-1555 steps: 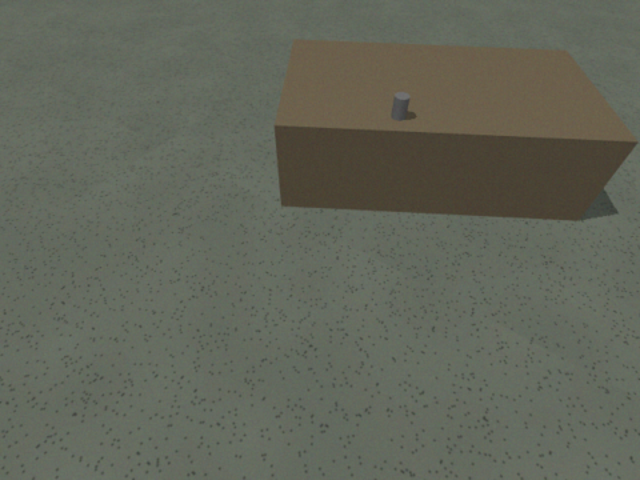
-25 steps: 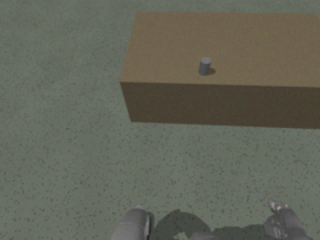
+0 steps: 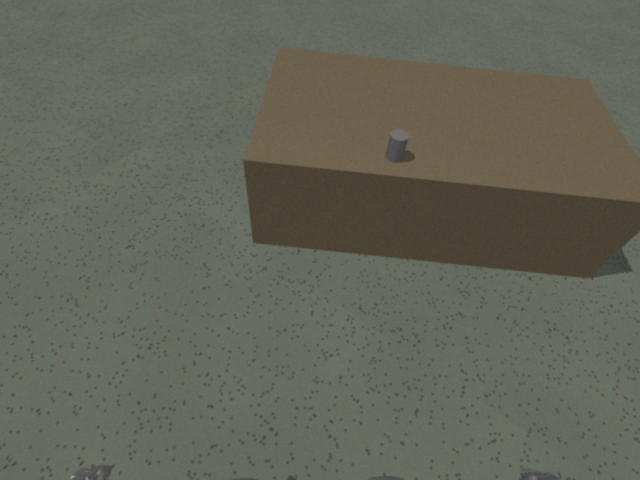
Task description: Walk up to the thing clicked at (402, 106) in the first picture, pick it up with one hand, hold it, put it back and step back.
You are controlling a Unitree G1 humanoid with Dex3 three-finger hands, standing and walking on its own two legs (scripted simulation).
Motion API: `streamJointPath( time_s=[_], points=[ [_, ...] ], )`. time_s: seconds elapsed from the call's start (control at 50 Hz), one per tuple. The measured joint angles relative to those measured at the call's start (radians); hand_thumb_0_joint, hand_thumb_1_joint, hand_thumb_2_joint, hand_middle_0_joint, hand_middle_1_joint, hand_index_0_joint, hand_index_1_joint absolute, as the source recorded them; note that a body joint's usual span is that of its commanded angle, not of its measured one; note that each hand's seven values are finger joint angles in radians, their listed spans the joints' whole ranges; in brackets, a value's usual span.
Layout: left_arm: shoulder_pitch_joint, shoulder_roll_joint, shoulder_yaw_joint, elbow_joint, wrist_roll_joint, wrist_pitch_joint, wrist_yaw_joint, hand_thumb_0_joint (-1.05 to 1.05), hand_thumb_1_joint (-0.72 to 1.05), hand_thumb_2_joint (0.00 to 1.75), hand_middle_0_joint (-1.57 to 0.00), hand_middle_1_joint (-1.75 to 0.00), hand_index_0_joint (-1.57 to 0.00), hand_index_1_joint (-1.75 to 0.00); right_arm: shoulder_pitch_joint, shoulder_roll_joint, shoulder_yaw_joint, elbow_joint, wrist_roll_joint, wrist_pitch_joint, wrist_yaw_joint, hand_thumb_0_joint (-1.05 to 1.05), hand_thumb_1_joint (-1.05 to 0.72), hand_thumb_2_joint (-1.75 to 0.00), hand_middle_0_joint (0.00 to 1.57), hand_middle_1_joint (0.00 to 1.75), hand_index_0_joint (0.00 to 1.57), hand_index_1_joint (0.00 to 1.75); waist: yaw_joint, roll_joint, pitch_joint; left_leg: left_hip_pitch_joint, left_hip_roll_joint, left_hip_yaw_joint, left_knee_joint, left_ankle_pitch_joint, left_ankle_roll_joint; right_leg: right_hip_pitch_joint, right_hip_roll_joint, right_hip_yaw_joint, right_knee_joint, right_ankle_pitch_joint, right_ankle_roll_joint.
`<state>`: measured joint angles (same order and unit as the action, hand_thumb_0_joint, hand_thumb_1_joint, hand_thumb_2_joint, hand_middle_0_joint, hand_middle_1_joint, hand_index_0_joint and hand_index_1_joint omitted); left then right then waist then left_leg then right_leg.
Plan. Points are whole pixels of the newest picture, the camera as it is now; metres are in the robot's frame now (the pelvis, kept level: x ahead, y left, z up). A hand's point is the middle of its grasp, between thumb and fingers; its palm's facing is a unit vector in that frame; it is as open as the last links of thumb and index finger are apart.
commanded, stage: step back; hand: right
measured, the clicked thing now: (396, 146) +1.06 -0.24 -0.30
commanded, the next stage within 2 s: stand in 0.88 s
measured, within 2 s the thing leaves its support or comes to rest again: neither
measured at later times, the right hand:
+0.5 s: hand out of the picture +0.09 -0.25 -0.15, palm faces -0.02 +0.94 -0.33, open 7.4 cm
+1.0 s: hand out of the picture +0.13 -0.26 -0.14, palm faces +0.01 +0.94 -0.35, open 7.4 cm
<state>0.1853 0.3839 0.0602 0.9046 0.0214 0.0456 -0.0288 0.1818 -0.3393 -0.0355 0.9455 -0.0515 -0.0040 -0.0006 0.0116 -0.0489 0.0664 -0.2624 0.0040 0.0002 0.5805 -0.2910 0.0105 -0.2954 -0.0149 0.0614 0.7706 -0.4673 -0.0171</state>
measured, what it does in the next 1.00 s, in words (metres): steps on the spot: right foot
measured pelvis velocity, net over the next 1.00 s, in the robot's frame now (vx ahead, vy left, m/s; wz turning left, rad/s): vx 0.02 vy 0.00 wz -0.01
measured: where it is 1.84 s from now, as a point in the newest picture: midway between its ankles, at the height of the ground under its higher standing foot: outside the picture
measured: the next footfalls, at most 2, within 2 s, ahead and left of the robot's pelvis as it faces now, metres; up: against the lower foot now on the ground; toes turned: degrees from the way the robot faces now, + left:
right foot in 0.04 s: +0.01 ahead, -0.14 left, +0.00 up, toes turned +1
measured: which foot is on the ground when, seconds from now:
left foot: down 0.00-1.00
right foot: up 0.00-0.02, down 0.04-1.00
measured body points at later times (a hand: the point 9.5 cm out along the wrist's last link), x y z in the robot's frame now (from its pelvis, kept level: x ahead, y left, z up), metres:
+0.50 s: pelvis +0.01 +0.00 +0.00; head +0.02 +0.00 +0.45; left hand +0.07 +0.31 -0.12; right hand +0.09 -0.30 -0.12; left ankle +0.03 +0.12 -0.73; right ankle -0.03 -0.14 -0.73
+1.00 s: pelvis +0.02 +0.00 +0.01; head +0.05 +0.00 +0.45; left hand +0.12 +0.30 -0.12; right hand +0.13 -0.31 -0.12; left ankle +0.03 +0.12 -0.73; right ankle -0.03 -0.14 -0.73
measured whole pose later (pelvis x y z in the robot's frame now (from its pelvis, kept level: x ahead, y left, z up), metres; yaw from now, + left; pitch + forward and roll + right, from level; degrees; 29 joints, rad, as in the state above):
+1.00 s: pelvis +0.02 +0.00 +0.01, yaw -1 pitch -2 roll +0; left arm 0.09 0.36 0.01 1.06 0.00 -0.01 0.01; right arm 0.06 -0.34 -0.03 1.07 -0.01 -0.01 0.00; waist 0.01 -0.01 0.08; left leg -0.21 0.01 0.01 0.52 -0.28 0.00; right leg -0.11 -0.02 0.03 0.49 -0.34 0.03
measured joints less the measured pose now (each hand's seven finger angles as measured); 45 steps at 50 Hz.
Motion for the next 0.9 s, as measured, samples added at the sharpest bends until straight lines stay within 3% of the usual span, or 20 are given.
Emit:
streamJointPath(
  time_s=[0.04,0.06,0.1,0.16,0.2,0.24,0.28,0.34,0.38,0.46,0.9],
  points=[
    [0.013,-0.001,0.002,0.028,0.004,-0.015,0.004,0.0,0.91,0.9,-0.2,-0.3,-0.2,-0.3,-0.018,-0.01,-0.005,-0.009,0.0,0.002,0.006,0.01,-0.9,-0.89,0.21,0.3,0.21,0.3,0.005,0.008,-0.005,-0.019,0.014,0.011,0.024,-0.007,-0.006,0.08,-0.002,-0.019,-0.165,0.046,0.002],
    [0.011,-0.014,0.003,0.048,0.008,-0.026,0.009,0.0,0.91,0.9,-0.2,-0.3,-0.2,-0.3,-0.03,-0.022,-0.009,-0.008,0.004,0.006,0.007,0.01,-0.9,-0.89,0.21,0.3,0.21,0.3,0.004,0.038,0.005,-0.026,0.037,0.001,0.048,-0.016,-0.011,0.104,0.019,-0.031,-0.216,0.125,0.013],
    [0.02,-0.035,-0.001,0.069,0.02,-0.046,0.015,0.0,0.91,0.9,-0.2,-0.3,-0.2,-0.3,-0.033,-0.039,-0.016,-0.006,0.015,0.014,0.003,0.01,-0.91,-0.89,0.21,0.3,0.21,0.3,-0.001,0.087,0.007,-0.046,0.055,-0.038,0.097,-0.06,0.0,0.128,0.049,-0.056,-0.251,0.162,0.024],
    [0.045,-0.034,-0.006,0.079,0.025,-0.055,0.014,0.0,0.9,0.9,-0.2,-0.3,-0.2,-0.3,-0.022,-0.042,-0.016,0.008,0.022,0.011,0.007,0.01,-0.91,-0.89,0.21,0.3,0.2,0.3,0.022,0.066,-0.015,-0.066,0.019,-0.024,0.145,-0.16,-0.003,0.112,0.022,-0.039,-0.229,0.148,0.015],
    [0.047,-0.034,-0.01,0.089,0.021,-0.053,0.015,0.0,0.9,0.9,-0.2,-0.3,-0.2,-0.3,-0.013,-0.051,-0.019,0.016,0.025,0.0,0.014,0.01,-0.91,-0.89,0.21,0.3,0.2,0.3,0.014,0.068,-0.02,-0.043,0.015,-0.017,0.07,-0.104,0.001,0.112,0.007,-0.049,-0.219,0.14,0.025],
    [0.038,-0.033,-0.015,0.096,0.017,-0.052,0.013,0.01,0.9,0.9,-0.2,-0.3,-0.2,-0.3,-0.009,-0.054,-0.027,0.031,0.023,-0.008,0.014,0.01,-0.91,-0.9,0.21,0.3,0.2,0.3,0.009,0.069,-0.017,-0.026,0.006,-0.016,0.012,0.032,-0.003,0.106,-0.007,-0.056,-0.195,0.126,0.039],
    [0.035,-0.025,-0.02,0.099,0.013,-0.048,0.01,0.01,0.9,0.9,-0.2,-0.3,-0.2,-0.3,-0.012,-0.042,-0.026,0.048,0.018,-0.007,0.013,0.01,-0.91,-0.9,0.21,0.3,0.2,0.3,0.014,0.048,-0.017,-0.014,-0.01,0.003,-0.002,0.045,-0.004,0.098,-0.025,-0.038,-0.174,0.113,0.041],
    [0.025,-0.016,-0.025,0.113,0.006,-0.046,0.005,0.01,0.91,0.9,-0.2,-0.3,-0.2,-0.3,-0.004,-0.022,-0.016,0.062,0.017,-0.007,0.019,0.01,-0.91,-0.9,0.21,0.3,0.2,0.3,0.009,0.044,-0.034,-0.016,-0.007,0.008,-0.012,0.029,0.007,0.092,-0.016,-0.028,-0.175,0.069,0.009],
    [0.019,-0.007,-0.023,0.119,0.005,-0.053,0.006,0.01,0.91,0.9,-0.2,-0.3,-0.2,-0.3,-0.005,-0.006,-0.008,0.073,0.015,-0.003,0.024,0.01,-0.91,-0.9,0.21,0.3,0.2,0.3,0.007,0.04,-0.035,-0.01,0.002,0.007,-0.025,0.034,0.0,0.104,-0.009,-0.031,-0.207,0.106,0.0],
    [0.01,-0.004,-0.021,0.13,0.006,-0.074,0.013,0.0,0.91,0.9,-0.2,-0.3,-0.2,-0.3,-0.016,0.011,0.001,0.091,0.022,-0.004,0.025,0.01,-0.91,-0.89,0.21,0.3,0.2,0.3,0.002,0.049,-0.033,-0.005,0.022,-0.002,-0.027,0.027,-0.016,0.136,0.007,-0.041,-0.271,0.15,0.037],
    [-0.083,-0.013,-0.032,0.137,-0.007,-0.059,0.036,0.0,0.91,0.9,-0.2,-0.3,-0.2,-0.3,-0.112,-0.009,-0.014,0.117,0.03,-0.009,0.006,0.01,-0.91,-0.9,0.21,0.3,0.2,0.3,0.0,0.034,-0.005,0.024,0.005,0.013,0.018,-0.035,-0.01,0.148,-0.012,-0.029,-0.192,0.07,0.042]
  ],
)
